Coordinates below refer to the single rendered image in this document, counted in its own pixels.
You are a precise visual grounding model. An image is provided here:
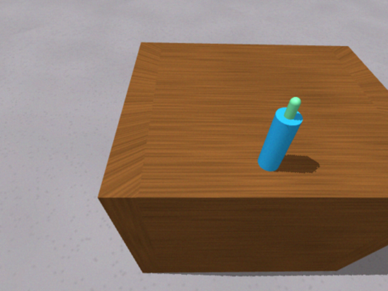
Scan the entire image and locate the bottle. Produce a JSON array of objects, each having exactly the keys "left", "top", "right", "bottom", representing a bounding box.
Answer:
[{"left": 258, "top": 97, "right": 303, "bottom": 172}]

